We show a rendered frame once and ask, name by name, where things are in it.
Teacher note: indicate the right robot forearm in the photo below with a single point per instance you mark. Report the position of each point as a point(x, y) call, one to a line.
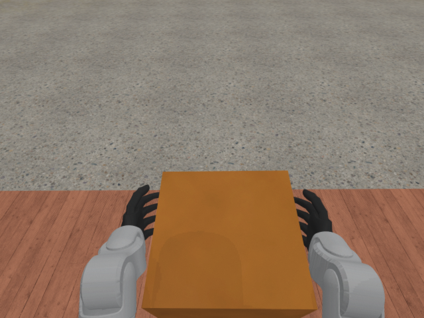
point(350, 288)

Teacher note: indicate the right robot hand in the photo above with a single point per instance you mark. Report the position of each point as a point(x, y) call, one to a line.
point(317, 216)

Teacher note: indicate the left robot hand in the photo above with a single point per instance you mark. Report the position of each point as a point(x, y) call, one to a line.
point(136, 211)

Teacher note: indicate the left robot forearm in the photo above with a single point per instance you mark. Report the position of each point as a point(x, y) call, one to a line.
point(108, 282)

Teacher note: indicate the carton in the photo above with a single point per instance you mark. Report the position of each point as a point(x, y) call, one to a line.
point(227, 244)

